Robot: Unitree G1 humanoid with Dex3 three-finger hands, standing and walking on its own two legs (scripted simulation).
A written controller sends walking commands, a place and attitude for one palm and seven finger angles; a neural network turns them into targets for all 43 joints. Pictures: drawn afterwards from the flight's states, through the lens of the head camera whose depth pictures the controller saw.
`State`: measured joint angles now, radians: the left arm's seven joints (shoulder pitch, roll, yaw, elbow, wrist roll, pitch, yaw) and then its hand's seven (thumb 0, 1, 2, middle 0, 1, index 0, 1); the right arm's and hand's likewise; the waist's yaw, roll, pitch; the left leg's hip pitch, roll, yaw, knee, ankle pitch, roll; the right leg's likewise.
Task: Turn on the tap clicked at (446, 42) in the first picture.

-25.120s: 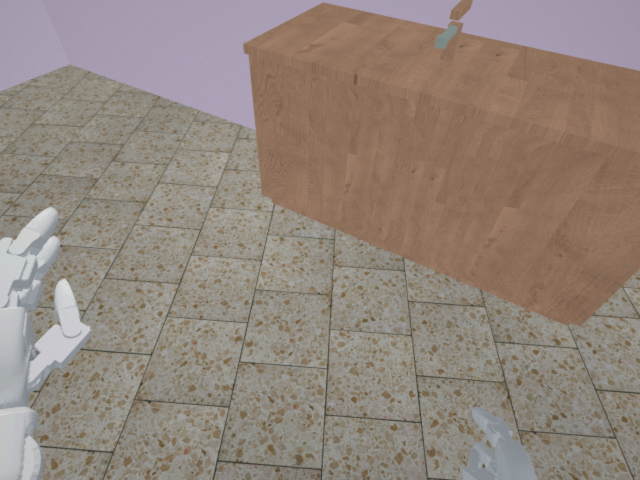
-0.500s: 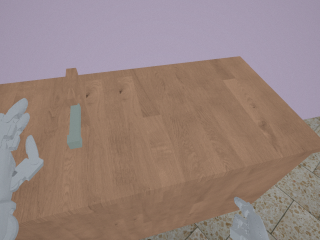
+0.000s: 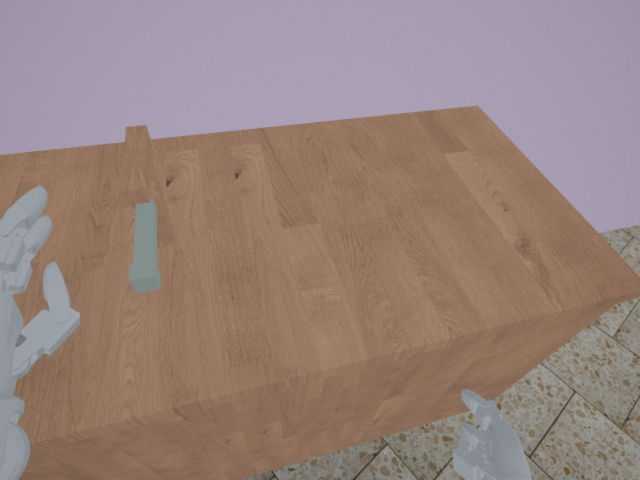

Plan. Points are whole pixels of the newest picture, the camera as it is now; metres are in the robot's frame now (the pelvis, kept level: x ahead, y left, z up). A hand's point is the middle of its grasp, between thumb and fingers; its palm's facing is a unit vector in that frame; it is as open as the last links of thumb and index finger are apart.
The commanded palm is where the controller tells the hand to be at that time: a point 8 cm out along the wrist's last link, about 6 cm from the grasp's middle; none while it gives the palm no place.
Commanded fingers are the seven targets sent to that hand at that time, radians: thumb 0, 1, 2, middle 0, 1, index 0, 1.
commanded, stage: shuffle to correct the standing spot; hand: left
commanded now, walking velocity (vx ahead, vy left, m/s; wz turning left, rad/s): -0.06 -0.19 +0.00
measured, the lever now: (145, 276) +0.32 +0.24 +0.07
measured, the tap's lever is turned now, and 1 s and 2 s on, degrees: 0 0 0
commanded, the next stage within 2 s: come to a stop and stand still in 0.70 s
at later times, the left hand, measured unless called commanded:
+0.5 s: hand (132, 333) +0.21 +0.19 +0.16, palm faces +0.33 -0.86 -0.38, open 7.4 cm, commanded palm +0.15 +0.23 +0.17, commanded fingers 0.00 0.90 0.90 -0.20 -0.30 -0.20 -0.30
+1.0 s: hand (95, 293) +0.24 +0.23 +0.17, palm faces +0.39 -0.79 -0.48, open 7.4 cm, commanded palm +0.15 +0.23 +0.17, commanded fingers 0.00 0.90 0.90 -0.20 -0.30 -0.20 -0.30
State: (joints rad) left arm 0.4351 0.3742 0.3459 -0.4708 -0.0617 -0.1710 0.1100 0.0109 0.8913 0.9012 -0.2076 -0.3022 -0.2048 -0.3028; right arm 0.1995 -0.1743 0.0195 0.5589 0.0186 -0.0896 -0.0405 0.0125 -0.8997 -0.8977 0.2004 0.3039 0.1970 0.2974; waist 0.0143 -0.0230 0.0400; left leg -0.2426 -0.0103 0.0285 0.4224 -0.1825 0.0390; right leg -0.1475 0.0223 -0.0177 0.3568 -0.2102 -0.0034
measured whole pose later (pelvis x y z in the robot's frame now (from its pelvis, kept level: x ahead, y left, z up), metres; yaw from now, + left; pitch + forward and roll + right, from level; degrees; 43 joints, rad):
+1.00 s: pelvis -0.01 -0.05 -0.01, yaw +0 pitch +1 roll -1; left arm 0.26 0.51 0.44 -0.35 -0.05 -0.21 0.04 0.01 0.88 0.90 -0.22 -0.30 -0.21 -0.30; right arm 0.23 -0.19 -0.02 0.59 0.01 -0.13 -0.04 0.01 -0.90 -0.90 0.20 0.30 0.20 0.30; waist 0.06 -0.02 0.07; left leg -0.31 0.06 0.00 0.50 -0.20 -0.02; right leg -0.22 0.09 -0.04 0.44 -0.24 -0.07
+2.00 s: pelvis -0.01 +0.02 +0.00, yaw +1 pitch -1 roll -2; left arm 0.43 0.36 0.34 -0.46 -0.03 -0.20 0.11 0.01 0.89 0.90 -0.21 -0.30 -0.21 -0.30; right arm 0.21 -0.20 0.01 0.58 0.01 -0.11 -0.03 0.01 -0.90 -0.90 0.20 0.30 0.20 0.30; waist 0.01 -0.02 0.05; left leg -0.25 -0.04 0.02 0.44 -0.18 0.07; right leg -0.14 -0.01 -0.03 0.36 -0.21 0.03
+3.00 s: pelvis -0.01 -0.05 -0.01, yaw -1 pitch +1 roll -1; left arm 0.48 0.39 0.36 -0.52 -0.10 -0.14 0.08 0.01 0.89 0.90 -0.21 -0.30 -0.21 -0.30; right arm 0.21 -0.21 -0.03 0.56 0.02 -0.08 -0.05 0.01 -0.90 -0.90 0.20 0.30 0.20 0.30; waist -0.01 0.01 0.04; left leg -0.33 0.08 0.00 0.55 -0.23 -0.03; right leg -0.23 0.11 -0.04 0.46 -0.25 -0.08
